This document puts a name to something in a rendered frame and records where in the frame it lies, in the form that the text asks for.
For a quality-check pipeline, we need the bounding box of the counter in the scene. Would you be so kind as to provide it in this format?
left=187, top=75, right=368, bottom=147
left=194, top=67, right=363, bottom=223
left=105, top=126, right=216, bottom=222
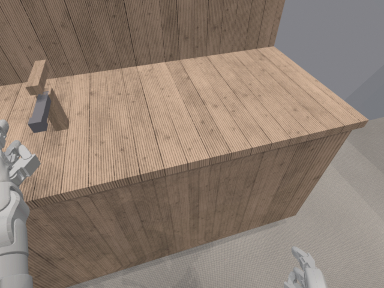
left=0, top=0, right=369, bottom=288

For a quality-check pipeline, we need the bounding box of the robot right hand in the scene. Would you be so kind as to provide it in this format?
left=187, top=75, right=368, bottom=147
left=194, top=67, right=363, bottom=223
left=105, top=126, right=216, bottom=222
left=284, top=246, right=328, bottom=288

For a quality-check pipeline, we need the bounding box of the tap lever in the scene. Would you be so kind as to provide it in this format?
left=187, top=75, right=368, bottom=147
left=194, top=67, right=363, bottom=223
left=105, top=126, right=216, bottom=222
left=28, top=91, right=51, bottom=133

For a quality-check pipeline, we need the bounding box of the robot left hand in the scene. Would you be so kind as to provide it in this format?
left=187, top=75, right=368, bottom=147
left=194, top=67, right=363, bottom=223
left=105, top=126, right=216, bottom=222
left=0, top=119, right=41, bottom=188

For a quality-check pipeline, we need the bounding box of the robot left forearm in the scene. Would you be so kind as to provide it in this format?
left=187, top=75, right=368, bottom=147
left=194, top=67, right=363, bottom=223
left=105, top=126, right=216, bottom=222
left=0, top=182, right=33, bottom=288

